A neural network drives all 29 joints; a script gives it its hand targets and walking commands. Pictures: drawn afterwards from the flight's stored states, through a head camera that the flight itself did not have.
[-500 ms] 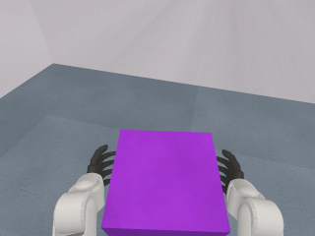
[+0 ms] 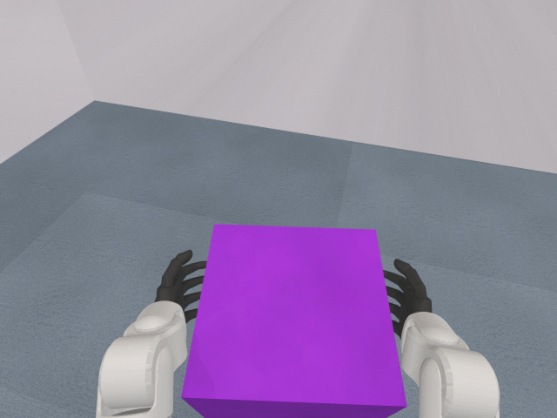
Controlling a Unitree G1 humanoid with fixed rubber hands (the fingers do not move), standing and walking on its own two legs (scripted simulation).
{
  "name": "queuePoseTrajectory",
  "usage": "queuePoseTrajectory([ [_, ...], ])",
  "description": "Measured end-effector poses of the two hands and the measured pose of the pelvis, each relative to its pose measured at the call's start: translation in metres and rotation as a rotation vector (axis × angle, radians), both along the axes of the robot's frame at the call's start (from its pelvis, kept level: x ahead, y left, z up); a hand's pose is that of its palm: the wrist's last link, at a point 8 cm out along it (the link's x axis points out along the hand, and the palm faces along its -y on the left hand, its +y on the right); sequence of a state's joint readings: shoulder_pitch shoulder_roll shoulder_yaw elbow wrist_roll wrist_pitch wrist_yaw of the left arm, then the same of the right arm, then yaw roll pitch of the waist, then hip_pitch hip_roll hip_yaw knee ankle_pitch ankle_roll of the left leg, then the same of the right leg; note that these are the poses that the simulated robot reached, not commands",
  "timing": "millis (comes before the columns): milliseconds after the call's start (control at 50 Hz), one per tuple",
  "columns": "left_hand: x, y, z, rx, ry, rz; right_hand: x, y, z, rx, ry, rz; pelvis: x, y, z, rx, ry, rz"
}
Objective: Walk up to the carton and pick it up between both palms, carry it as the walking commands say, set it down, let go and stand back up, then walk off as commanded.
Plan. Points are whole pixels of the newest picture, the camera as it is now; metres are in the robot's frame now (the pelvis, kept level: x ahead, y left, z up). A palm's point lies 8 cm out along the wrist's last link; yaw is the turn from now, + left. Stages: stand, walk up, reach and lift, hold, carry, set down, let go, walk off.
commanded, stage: carry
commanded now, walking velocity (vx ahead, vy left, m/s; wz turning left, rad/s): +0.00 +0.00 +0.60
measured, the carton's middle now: (290, 336) +0.25 +0.00 +0.02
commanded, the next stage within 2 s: none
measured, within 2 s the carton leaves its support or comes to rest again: neither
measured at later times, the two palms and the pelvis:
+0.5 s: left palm (116, 370) +0.17 +0.20 +0.07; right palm (367, 326) +0.23 -0.10 +0.08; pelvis -0.02 +0.00 -0.01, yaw +13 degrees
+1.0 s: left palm out of the picture +0.08 +0.25 +0.09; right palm (300, 334) +0.22 -0.01 +0.09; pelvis -0.06 +0.01 -0.01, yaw +29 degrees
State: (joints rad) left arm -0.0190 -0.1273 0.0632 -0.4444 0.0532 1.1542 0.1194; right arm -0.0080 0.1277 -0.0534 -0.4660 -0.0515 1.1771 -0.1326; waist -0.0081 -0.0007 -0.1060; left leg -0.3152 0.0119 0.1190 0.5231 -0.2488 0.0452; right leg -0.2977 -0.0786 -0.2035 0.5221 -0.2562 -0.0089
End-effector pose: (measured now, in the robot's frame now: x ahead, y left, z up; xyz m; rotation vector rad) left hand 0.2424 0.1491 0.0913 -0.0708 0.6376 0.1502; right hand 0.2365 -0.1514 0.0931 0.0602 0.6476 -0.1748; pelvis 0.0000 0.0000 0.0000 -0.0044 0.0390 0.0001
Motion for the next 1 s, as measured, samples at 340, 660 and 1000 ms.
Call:
queuePoseTrajectory([
  [340,-0.047,0.035,-0.019,-0.004,0.032,0.141,-0.005,0.037,-0.020,0.004,0.032,0.136,-0.017,0.004,-0.017,-0.009,0.013,0.121],
  [660,-0.098,0.101,-0.027,-0.019,0.009,0.335,0.002,0.116,-0.019,-0.011,0.010,0.330,-0.034,0.030,-0.024,0.005,0.018,0.327],
  [1000,-0.165,0.105,0.002,0.019,-0.011,0.519,-0.018,0.140,-0.007,0.041,-0.005,0.503,-0.056,0.010,-0.007,-0.011,0.043,0.515],
])
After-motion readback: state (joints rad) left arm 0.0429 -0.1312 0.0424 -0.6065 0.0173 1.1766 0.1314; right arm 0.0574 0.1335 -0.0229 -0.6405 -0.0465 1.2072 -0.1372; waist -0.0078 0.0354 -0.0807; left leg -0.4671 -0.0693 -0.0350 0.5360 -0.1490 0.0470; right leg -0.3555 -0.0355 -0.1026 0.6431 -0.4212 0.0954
